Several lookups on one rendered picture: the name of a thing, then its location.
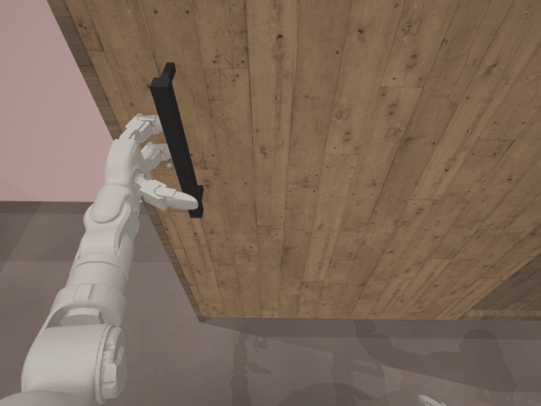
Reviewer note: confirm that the left robot forearm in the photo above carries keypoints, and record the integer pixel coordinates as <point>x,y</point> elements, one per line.
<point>94,292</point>

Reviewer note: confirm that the left robot hand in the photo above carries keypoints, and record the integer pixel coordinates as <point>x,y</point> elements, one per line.
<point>125,162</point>

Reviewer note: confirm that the left robot upper arm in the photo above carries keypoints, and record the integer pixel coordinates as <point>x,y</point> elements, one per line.
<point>82,365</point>

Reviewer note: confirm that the handle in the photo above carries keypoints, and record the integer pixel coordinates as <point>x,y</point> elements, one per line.
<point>167,108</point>

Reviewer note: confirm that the wardrobe door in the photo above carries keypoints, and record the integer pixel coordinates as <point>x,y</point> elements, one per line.
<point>521,291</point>
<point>361,159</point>

